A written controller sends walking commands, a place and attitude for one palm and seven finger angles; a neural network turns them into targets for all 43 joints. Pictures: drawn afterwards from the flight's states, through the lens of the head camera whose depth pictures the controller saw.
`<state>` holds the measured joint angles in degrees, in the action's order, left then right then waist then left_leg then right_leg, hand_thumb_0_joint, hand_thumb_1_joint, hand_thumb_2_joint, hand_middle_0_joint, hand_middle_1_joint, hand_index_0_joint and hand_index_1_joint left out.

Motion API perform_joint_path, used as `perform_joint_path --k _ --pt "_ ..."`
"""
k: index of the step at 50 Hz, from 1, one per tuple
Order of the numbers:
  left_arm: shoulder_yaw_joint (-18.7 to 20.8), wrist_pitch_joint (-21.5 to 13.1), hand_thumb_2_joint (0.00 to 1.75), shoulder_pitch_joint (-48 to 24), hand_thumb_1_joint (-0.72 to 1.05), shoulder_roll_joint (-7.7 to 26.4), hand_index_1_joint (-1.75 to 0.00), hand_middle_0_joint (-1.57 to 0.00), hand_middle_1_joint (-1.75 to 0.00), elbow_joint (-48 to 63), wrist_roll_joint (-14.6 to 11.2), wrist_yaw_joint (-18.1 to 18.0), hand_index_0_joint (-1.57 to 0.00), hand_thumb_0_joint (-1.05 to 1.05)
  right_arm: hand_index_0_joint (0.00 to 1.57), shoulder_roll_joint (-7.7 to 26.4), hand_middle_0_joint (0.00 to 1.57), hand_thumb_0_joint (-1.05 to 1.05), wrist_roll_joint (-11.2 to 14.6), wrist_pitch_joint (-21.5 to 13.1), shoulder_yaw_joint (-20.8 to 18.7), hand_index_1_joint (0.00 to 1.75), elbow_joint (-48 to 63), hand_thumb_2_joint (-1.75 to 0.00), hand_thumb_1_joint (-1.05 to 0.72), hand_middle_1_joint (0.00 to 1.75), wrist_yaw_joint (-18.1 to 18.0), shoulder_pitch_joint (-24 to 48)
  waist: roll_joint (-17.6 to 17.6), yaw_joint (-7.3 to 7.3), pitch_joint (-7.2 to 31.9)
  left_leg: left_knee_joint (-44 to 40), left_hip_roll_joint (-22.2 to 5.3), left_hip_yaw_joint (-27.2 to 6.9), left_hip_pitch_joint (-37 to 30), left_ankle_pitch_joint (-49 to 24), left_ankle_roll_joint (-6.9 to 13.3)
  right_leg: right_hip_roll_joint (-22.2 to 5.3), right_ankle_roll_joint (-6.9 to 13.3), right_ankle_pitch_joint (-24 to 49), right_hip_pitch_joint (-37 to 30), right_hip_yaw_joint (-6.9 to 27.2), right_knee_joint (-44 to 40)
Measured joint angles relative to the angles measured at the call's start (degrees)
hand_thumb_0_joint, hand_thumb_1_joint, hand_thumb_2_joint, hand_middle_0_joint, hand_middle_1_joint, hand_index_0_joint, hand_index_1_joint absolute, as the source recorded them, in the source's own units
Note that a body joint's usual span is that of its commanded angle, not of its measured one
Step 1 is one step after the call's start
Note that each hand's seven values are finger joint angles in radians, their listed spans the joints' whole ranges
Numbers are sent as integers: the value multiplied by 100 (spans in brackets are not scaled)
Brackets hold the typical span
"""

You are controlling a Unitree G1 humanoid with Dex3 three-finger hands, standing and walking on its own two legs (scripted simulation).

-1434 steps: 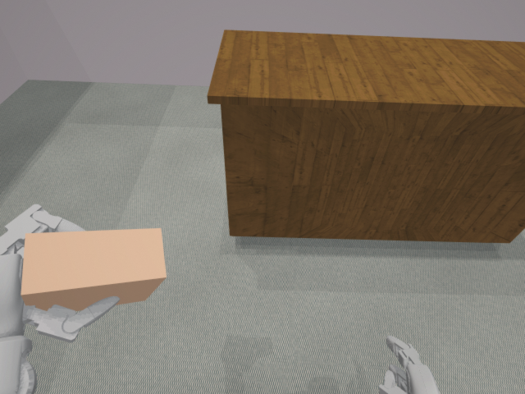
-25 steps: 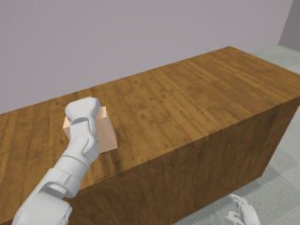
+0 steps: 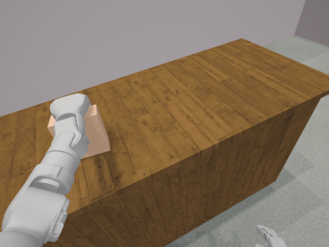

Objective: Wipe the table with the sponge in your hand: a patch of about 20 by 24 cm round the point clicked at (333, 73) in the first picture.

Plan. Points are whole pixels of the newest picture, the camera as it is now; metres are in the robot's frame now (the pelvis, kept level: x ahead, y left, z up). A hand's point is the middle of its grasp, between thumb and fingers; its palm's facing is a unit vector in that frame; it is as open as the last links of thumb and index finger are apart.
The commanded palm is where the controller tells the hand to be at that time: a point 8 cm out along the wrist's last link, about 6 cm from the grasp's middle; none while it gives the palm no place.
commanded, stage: wipe forward along the third lane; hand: left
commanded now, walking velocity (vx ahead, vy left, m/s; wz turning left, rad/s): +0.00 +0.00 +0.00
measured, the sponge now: (84, 139) +0.39 +0.25 +0.08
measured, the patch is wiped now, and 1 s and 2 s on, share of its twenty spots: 0.80 0.95 0.95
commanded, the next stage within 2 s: wipe back along the third lane in 0.50 s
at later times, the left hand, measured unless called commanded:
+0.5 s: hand (72, 113) +0.44 +0.29 +0.13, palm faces -0.06 -0.03 -1.00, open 10.0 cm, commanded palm +0.43 +0.30 +0.16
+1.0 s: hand (70, 115) +0.43 +0.30 +0.13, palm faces +0.07 -0.03 -1.00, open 10.1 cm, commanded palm +0.38 +0.28 +0.16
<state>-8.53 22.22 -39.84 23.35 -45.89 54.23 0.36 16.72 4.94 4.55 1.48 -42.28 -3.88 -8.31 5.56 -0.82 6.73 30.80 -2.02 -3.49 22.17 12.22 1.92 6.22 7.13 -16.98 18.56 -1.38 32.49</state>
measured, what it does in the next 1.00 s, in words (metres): shifts its weight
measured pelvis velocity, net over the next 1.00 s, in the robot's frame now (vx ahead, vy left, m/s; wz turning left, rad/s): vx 0.02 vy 0.09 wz -0.03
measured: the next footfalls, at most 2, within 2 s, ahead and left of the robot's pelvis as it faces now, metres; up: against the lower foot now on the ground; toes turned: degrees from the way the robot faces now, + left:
none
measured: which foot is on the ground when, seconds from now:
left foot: down 0.00-1.00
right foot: down 0.00-1.00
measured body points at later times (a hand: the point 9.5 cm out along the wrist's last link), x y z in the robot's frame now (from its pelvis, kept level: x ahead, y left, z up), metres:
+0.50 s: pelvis +0.01 +0.03 +0.00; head +0.01 -0.01 +0.45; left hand +0.44 +0.29 +0.19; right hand +0.10 -0.24 -0.13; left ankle +0.05 +0.18 -0.73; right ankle +0.00 -0.03 -0.73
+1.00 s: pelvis +0.02 +0.09 +0.01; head +0.00 +0.06 +0.46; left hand +0.43 +0.29 +0.18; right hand +0.19 -0.15 -0.10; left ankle +0.05 +0.18 -0.73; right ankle +0.00 -0.03 -0.73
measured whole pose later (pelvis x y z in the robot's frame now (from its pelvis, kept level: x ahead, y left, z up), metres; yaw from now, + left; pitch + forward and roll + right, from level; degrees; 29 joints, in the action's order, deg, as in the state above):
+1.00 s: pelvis +0.02 +0.09 +0.01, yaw -2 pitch +5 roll -1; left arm -14.2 29.9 -40.2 16.9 -43.3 55.3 -8.4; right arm 14.2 5.2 7.1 1.2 -41.2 -0.5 -7.3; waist 4.0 -1.5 8.9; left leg 29.7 2.3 -1.9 21.6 12.9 2.0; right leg 2.1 0.6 -16.2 16.6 2.3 27.9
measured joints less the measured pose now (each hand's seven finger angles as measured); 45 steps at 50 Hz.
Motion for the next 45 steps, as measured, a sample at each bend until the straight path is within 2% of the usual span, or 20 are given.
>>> perform_joint_path --k 5,13,23,30,34,39,45 --pt "190 -213 108 -125 -55 167 -131 -75 -133 -266 45 -17 -79 1 20 28 20 1 -10 25 -18 30 4 -90 -91 30 19 -115 -31 40 37 42 15 -64 109 47 22 38 -8 15 118 70 8" --pt "360 -365 108 -352 -55 361 -131 -75 -133 -619 139 -59 -79 2 20 89 20 1 -10 70 -83 30 -26 -90 -91 30 45 -320 -48 170 59 91 26 -78 272 81 0 50 -58 36 263 125 -13" --pt "482 -430 108 -583 -55 431 -131 -75 -133 -946 230 -180 -79 2 20 73 20 1 -25 117 -107 30 -63 -90 -91 30 97 -455 -67 274 107 79 54 -15 374 74 -58 8 -178 87 330 202 -118" --pt "373 -346 108 -764 -55 328 -131 -75 -133 -1115 281 -264 -79 1 20 19 20 1 -23 120 -92 30 -38 -90 -91 30 124 -453 -75 310 121 45 118 4 388 44 -131 -68 -298 121 306 227 -214" --pt "272 -276 108 -785 -55 205 -131 -75 -133 -1086 277 -314 -79 1 20 -22 20 1 -27 116 -95 30 -2 -90 -91 30 139 -444 -76 279 136 4 162 29 365 16 -183 -122 -372 141 267 254 -280" --pt "163 -121 108 -498 -55 -48 -132 -75 -133 -709 218 -489 -79 0 20 -77 20 1 -25 155 -100 30 27 -90 -91 30 181 -411 -76 171 188 -59 228 98 226 19 -172 -200 -474 151 115 324 -382" --pt "-228 343 108 -199 -54 -413 -134 -72 -136 -142 143 -751 -76 0 20 -166 20 1 17 204 -57 30 37 -90 -91 30 252 -198 -129 37 213 -106 347 132 44 41 -65 -323 -581 120 -92 352 -455"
